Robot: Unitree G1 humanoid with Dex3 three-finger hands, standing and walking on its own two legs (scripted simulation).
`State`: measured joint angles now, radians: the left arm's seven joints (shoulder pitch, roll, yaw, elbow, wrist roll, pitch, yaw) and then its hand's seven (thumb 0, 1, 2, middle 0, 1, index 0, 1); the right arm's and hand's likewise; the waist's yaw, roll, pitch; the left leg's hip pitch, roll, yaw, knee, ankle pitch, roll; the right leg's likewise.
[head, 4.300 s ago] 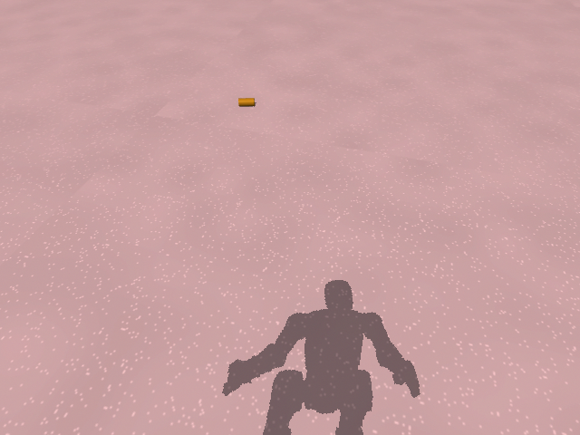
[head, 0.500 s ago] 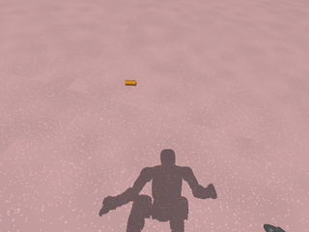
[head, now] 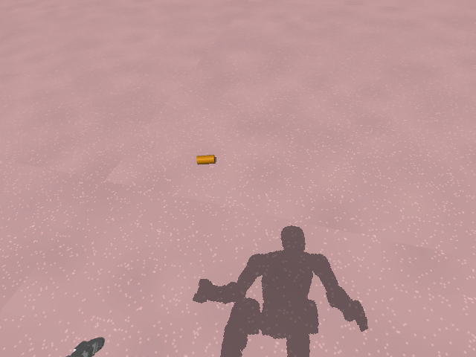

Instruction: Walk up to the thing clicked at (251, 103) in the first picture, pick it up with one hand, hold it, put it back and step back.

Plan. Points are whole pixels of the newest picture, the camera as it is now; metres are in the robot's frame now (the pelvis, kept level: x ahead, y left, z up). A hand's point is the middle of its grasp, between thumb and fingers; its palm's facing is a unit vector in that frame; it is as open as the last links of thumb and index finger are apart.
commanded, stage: walk up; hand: left
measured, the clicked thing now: (205, 159) +1.34 +0.26 -0.74
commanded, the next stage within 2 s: none
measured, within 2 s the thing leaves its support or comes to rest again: neither
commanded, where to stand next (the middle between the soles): +0.97 -0.01 m, yaw +1 degrees
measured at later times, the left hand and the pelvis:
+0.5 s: hand (105, 305) +0.28 +0.32 -0.15, palm faces -0.03 -0.95 -0.32, open 7.4 cm; pelvis +0.24 +0.04 +0.01, yaw +0 degrees
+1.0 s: hand (155, 195) +0.54 +0.25 -0.11, palm faces +0.00 -0.92 -0.40, open 7.4 cm; pelvis +0.46 -0.02 +0.01, yaw +1 degrees
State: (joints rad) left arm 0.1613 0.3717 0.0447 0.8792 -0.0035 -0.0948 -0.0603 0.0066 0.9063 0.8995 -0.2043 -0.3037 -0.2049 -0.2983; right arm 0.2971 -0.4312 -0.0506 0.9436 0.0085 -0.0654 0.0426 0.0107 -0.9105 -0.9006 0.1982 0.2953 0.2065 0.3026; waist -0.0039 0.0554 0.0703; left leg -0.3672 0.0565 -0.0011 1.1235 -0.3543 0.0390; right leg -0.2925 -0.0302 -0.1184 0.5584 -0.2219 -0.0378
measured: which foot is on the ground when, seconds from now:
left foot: up 0.00-0.26, down 0.28-0.80, up 0.82-1.00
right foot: down 0.00-0.32, up 0.34-0.76, down 0.78-1.00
